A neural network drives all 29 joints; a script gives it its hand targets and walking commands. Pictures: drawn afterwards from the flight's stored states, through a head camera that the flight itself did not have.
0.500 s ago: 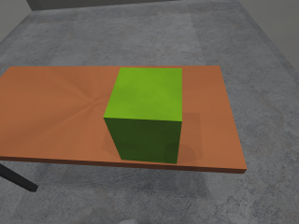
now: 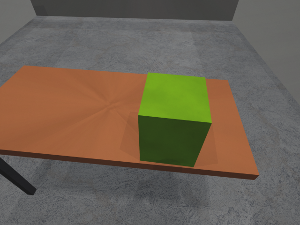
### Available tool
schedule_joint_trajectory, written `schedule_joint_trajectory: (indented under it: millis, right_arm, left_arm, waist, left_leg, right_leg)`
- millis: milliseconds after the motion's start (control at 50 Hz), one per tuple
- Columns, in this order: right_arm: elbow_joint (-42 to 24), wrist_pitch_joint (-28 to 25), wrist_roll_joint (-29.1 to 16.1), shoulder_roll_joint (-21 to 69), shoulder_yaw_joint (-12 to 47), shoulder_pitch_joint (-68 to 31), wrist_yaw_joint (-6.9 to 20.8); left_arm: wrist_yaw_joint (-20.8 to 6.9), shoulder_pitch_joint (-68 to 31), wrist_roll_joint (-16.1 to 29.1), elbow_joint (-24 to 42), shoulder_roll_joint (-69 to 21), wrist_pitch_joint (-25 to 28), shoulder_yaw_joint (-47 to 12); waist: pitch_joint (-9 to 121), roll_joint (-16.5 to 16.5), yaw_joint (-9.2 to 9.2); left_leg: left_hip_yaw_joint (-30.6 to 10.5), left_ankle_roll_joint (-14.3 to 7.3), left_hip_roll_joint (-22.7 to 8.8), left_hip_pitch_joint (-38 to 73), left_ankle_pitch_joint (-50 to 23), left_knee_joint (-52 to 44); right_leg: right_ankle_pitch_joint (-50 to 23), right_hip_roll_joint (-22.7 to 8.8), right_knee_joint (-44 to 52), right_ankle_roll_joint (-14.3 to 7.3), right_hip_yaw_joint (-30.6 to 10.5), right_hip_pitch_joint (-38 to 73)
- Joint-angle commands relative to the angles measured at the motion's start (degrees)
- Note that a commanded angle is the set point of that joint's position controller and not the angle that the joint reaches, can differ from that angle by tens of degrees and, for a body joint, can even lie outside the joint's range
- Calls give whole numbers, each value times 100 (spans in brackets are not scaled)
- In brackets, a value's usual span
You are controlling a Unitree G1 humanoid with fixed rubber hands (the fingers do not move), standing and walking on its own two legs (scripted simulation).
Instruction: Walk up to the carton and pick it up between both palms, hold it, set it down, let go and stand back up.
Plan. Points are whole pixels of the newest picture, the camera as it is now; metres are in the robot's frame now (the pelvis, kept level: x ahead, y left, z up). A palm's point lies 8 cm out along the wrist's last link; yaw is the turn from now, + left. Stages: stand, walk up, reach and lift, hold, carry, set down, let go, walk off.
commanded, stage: walk up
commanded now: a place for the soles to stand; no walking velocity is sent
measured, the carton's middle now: (171, 120) +0.48 -0.05 -0.01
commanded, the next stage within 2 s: none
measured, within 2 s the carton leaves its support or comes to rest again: neither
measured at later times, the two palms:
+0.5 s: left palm out of the picture +0.04 +0.23 -0.13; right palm out of the picture +0.02 -0.27 -0.14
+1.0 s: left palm out of the picture +0.11 +0.27 -0.14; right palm out of the picture +0.00 -0.22 -0.14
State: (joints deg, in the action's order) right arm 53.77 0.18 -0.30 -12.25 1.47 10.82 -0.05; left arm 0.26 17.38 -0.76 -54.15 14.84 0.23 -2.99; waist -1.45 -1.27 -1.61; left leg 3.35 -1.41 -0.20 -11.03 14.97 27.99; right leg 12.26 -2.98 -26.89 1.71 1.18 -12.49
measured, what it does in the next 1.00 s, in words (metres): steps on the spot: right foot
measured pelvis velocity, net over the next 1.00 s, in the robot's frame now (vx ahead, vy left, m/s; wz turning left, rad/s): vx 0.01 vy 0.04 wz -0.21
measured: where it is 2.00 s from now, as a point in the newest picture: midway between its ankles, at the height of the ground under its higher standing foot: outside the picture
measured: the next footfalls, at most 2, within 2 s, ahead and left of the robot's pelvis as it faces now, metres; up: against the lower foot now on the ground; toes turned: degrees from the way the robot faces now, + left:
right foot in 1.00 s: +0.03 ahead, -0.07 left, +0.00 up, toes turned -11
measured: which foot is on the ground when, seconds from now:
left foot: down 0.00-1.00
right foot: down 0.00-0.74, up 0.76-0.98, down 1.00-1.00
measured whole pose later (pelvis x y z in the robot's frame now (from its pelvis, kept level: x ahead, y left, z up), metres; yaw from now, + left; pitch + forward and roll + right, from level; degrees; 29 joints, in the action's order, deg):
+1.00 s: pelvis +0.01 +0.04 -0.01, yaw -12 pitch -1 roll +1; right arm 54.8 1.8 1.5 -14.7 2.0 13.9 -0.6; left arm 2.8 14.5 -1.5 -53.4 13.8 0.9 -2.8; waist -3.2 -1.2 0.4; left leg 13.4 -4.9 1.4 -10.8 18.0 29.3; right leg 15.8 -0.6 -33.0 -1.9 0.1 -15.0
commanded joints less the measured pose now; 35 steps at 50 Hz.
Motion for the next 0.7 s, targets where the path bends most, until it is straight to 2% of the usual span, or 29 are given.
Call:
schedule_joint_trajectory:
  millis: [0, 20, 40, 60, 80, 100, 140, 180, 200, 220, 260, 280, 300, 320, 380, 400, 420, 440, 460, 480, 500, 520, 560, 580, 600, 620, 640, 660, 680]
  right_arm:
    - [-62, -73, -15, -865, -157, 190, -23]
    - [-26, -79, 18, -863, -163, 193, -20]
    - [-25, -78, -6, -809, -142, 198, -22]
    - [23, -88, 28, -798, -118, 275, -20]
    - [20, -86, 3, -784, -132, 294, -23]
    - [79, -89, 0, -777, -127, 322, -26]
    - [189, -105, 21, -788, -84, 418, -35]
    - [205, -106, 43, -852, -93, 333, -41]
    - [236, -104, 55, -785, -87, 392, -38]
    - [287, -106, 59, -757, -50, 454, -40]
    - [336, -109, 36, -822, -40, 500, -54]
    - [318, -99, 76, -823, -38, 500, -56]
    - [294, -83, 77, -850, -52, 461, -65]
    - [315, -82, 86, -826, -49, 525, -71]
    - [418, -91, 56, -785, 1, 665, -101]
    - [441, -89, 73, -801, -6, 628, -97]
    - [372, -4, 179, -1201, -120, 449, -85]
    - [324, 46, 203, -1126, -120, 479, -84]
    - [326, 92, 231, -1079, -101, 508, -74]
    - [276, 120, 238, -935, -67, 543, -60]
    - [248, 139, 272, -887, -44, 498, -54]
    - [177, 135, 245, -876, -23, 492, -52]
    - [174, 106, 237, -850, -24, 594, -50]
    - [192, 78, 202, -848, -18, 781, -50]
    - [199, 53, 209, -999, -56, 753, -47]
    - [200, 29, 197, -1088, -90, 832, -59]
    - [217, 13, 202, -1255, -145, 806, -64]
    - [180, 33, 149, -1377, -185, 671, -71]
    - [138, 82, 131, -1529, -219, 503, -84]
  left_arm:
    - [3, 251, 35, -27, 565, 143, 64]
    - [10, 321, 11, -60, 559, 152, 64]
    - [20, 335, 11, -131, 533, 153, 37]
    - [21, 409, 19, -209, 548, 151, 33]
    - [29, 440, 29, -261, 528, 164, 7]
    - [30, 404, 28, -254, 577, 161, 31]
    - [49, 296, 47, -269, 633, 170, 55]
    - [54, 424, 66, -319, 540, 182, 5]
    - [66, 419, 37, -369, 582, 186, 26]
    - [74, 373, 44, -351, 617, 179, 47]
    - [80, 389, 56, -395, 555, 170, 12]
    - [76, 434, 71, -393, 542, 169, -11]
    - [89, 411, 47, -383, 553, 162, 25]
    - [105, 341, 55, -392, 643, 157, 38]
    - [95, 299, 54, -419, 631, 139, 30]
    - [99, 349, 78, -434, 586, 149, 28]
    - [166, 391, -17, -293, 698, 170, 50]
    - [207, 430, -5, -228, 916, 183, 132]
    - [245, 509, -8, -229, 1045, 181, 169]
    - [267, 499, 6, -224, 1187, 156, 238]
    - [288, 552, 24, -213, 1195, 128, 262]
    - [302, 495, 25, -164, 1235, 110, 294]
    - [292, 265, -21, -57, 1082, 85, 267]
    - [274, 96, -44, -17, 1108, 82, 280]
    - [261, -66, -57, 75, 1003, 81, 250]
    - [237, -206, -35, 148, 897, 80, 246]
    - [220, -217, -28, 186, 793, 88, 197]
    - [219, -132, -23, 206, 633, 84, 148]
    - [248, -89, 0, 242, 453, 50, 101]
  waist:
    - [-330, 496, 123]
    - [-312, 337, 95]
    - [-470, 403, 107]
    - [-396, 89, 112]
    - [-407, 210, 125]
    - [-389, 137, 172]
    - [-379, -46, 138]
    - [-198, 210, 78]
    - [-109, 48, 163]
    - [-160, -163, 101]
    - [-158, -9, 133]
    - [-52, -112, 65]
    - [-157, -52, 65]
    - [-257, -167, 76]
    - [-315, -41, 153]
    - [-147, 44, 75]
    - [-296, 432, 53]
    - [-199, 89, 77]
    - [-224, -121, 62]
    - [-150, -361, 106]
    - [-206, -411, 66]
    - [-166, -589, 65]
    - [-173, -747, 153]
    - [-70, -997, 246]
    - [51, -798, 294]
    - [149, -598, 341]
    - [346, -119, 349]
    - [375, 185, 258]
    - [186, 424, 197]
  left_leg:
    - [-883, -167, -709, -320, 785, -1186]
    - [-845, -166, -698, -315, 760, -1172]
    - [-779, -173, -648, -323, 604, -1138]
    - [-821, -181, -693, -210, 568, -1107]
    - [-657, -142, -613, -109, 520, -1015]
    - [-662, -128, -619, -144, 604, -1074]
    - [-631, -115, -616, -47, 261, -1006]
    - [-543, -112, -607, 70, 133, -874]
    - [-498, -94, -609, 73, 102, -866]
    - [-514, -103, -602, 30, 65, -873]
    - [-423, -96, -637, 135, -134, -805]
    - [-361, -98, -596, 169, -119, -768]
    - [-354, -72, -568, 127, -28, -745]
    - [-379, -77, -623, 53, -122, -744]
    - [-311, -54, -616, 193, -181, -822]
    - [-308, -81, -642, 289, -254, -792]
    - [-13, -9, -507, 187, -151, -399]
    - [-2, 42, -464, -7, 25, -111]
    - [-4, 65, -350, -218, 338, 211]
    - [0, 137, -288, -439, 680, 317]
    - [-75, 174, -244, -635, 914, 456]
    - [-169, 140, -273, -740, 938, 509]
    - [-273, 133, -410, -564, 756, 433]
    - [-321, 130, -470, -375, 372, 121]
    - [-380, 87, -466, -130, 1, -131]
    - [-415, 23, -593, 109, -494, -335]
    - [-505, -38, -771, 583, -968, -562]
    - [-769, -149, -1019, 714, -1575, -669]
    - [-820, -288, -1249, 510, -1834, -740]
  right_leg:
    - [146, -214, 450, -342, -480, -146]
    - [107, -209, 436, -323, -497, -80]
    - [52, -242, 473, -329, -586, -198]
    - [73, -245, 520, -330, -579, -204]
    - [97, -239, 593, -343, -659, -348]
    - [161, -253, 567, -338, -631, -289]
    - [-40, -266, 527, -313, -661, -267]
    - [-52, -300, 595, -341, -719, -210]
    - [-109, -308, 554, -336, -731, -135]
    - [-69, -285, 554, -334, -699, -150]
    - [-272, -310, 509, -352, -716, -230]
    - [-270, -291, 556, -323, -705, -239]
    - [-199, -293, 558, -325, -758, -308]
    - [-367, -332, 533, -383, -802, -254]
    - [-550, -317, 512, -403, -822, -361]
    - [-621, -290, 473, -416, -840, -311]
    - [-1046, -526, 384, -480, -1107, -428]
    - [-1020, -742, 492, -653, -1433, -314]
    - [-996, -984, 629, -836, -1906, -217]
    - [-602, -1134, 778, -970, -2157, -80]
    - [-446, -1287, 929, -1084, -2398, -25]
    - [-352, -1324, 958, -1150, -2489, -40]
    - [-471, -1188, 876, -1058, -2247, -286]
    - [-764, -993, 726, -954, -1950, -284]
    - [-1203, -785, 484, -800, -1689, -320]
    - [-1554, -621, 165, -718, -1436, -396]
    - [-1595, -341, -306, -554, -1083, -573]
    - [-1049, 101, -749, -387, -642, -782]
    - [-201, 329, -980, -273, -311, -851]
